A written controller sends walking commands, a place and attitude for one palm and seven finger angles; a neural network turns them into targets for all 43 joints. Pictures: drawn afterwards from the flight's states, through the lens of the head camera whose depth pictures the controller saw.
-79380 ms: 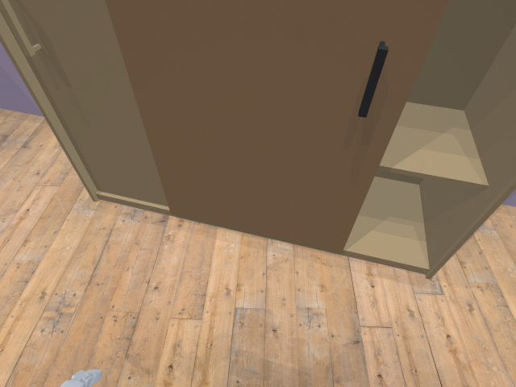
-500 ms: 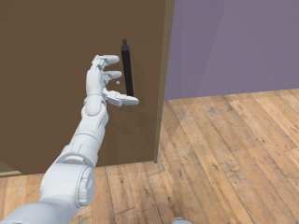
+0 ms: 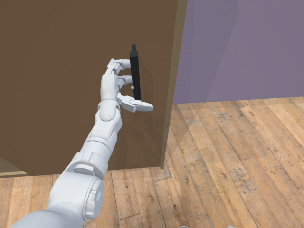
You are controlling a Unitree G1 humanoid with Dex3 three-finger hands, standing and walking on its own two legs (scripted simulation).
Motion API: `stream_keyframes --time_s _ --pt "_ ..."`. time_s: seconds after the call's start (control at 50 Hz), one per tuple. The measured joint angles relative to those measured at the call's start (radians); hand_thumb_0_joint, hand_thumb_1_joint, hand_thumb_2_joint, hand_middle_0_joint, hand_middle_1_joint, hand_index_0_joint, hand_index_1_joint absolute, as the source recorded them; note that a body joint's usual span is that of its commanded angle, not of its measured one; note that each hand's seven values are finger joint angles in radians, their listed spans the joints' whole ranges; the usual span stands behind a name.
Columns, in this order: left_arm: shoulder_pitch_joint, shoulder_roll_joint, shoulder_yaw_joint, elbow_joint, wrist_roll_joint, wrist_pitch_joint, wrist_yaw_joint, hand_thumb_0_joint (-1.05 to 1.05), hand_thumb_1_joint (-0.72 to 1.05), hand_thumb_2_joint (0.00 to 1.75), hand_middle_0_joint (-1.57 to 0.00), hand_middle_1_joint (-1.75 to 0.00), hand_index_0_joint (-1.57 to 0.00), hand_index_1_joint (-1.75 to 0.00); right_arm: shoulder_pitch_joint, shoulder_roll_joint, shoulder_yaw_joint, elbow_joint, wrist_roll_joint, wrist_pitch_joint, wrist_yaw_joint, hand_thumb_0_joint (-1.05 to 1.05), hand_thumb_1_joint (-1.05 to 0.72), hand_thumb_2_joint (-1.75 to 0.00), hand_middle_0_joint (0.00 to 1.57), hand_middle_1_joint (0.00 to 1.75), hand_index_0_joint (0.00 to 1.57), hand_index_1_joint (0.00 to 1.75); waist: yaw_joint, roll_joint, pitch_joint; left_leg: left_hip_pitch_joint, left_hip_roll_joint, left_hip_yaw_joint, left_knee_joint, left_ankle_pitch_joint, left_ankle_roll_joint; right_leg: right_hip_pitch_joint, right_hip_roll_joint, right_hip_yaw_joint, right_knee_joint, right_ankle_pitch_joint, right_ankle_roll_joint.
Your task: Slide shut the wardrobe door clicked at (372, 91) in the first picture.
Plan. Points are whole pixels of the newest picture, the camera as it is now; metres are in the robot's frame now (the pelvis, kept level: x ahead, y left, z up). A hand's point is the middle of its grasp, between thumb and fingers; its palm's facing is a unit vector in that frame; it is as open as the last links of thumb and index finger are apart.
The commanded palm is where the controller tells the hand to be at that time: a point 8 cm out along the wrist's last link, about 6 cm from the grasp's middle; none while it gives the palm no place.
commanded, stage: slide the fingers in behind the handle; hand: left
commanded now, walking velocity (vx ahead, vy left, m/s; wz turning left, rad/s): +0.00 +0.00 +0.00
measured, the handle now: (135, 75) +0.50 +0.05 +0.11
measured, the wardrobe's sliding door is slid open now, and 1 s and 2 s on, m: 0.00 0.00 0.00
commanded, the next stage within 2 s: grip the handle and tug to test in 0.96 s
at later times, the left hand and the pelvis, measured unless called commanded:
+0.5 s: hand (143, 88) +0.45 +0.02 +0.11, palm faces +0.02 -1.00 +0.00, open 14.0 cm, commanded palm +0.42 +0.08 +0.11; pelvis +0.01 -0.01 +0.00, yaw +0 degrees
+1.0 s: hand (144, 89) +0.44 +0.02 +0.12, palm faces +0.02 -1.00 -0.01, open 14.1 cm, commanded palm +0.42 +0.07 +0.11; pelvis +0.00 +0.00 +0.00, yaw -1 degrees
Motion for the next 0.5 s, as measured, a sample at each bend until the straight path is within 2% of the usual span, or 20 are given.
stream_keyframes --time_s 0.1,0.22,0.32,0.5 --pt "0.016 -0.02 -0.022 -0.021 -0.004 0.011 -0.002 -0.01 -0.5 0.3 -0.31 -1.21 -0.31 -1.21 -0.005 0.001 -0.001 -0.003 0.0 0.0 0.001 0.01 -0.91 -0.9 0.2 0.3 0.2 0.3 0.002 0.003 -0.002 0.01 0.002 -0.001 -0.005 -0.002 -0.002 0.009 0.002 -0.001 -0.002 -0.004 -0.002" --pt "0.03 -0.046 -0.023 -0.042 0.011 0.017 0.024 -0.01 -0.5 0.3 -0.3 -1.2 -0.3 -1.21 -0.015 0.005 0.0 -0.007 -0.005 0.006 0.002 0.01 -0.91 -0.9 0.2 0.3 0.2 0.3 -0.003 0.005 -0.001 0.021 0.004 0.005 -0.012 -0.003 -0.004 0.014 0.005 0.004 -0.002 -0.007 -0.003" --pt "0.029 -0.042 -0.006 -0.044 0.019 0.027 0.041 -0.01 -0.5 0.3 -0.3 -1.2 -0.3 -1.2 -0.021 0.01 0.003 -0.009 -0.009 0.019 -0.002 0.01 -0.91 -0.9 0.2 0.3 0.2 0.3 -0.009 0.002 0.002 0.028 0.007 0.01 -0.023 0.001 -0.006 0.016 0.008 0.009 -0.006 -0.004 -0.006" --pt "0.049 -0.051 -0.035 -0.076 0.011 0.035 0.041 -0.01 -0.5 0.3 -0.3 -1.2 -0.3 -1.2 -0.005 0.006 -0.004 0.002 -0.006 0.023 -0.001 0.01 -0.91 -0.9 0.2 0.3 0.2 0.3 0.0 0.008 0.003 0.041 0.008 0.005 -0.033 0.006 -0.009 0.031 0.01 0.004 -0.018 0.0 -0.008"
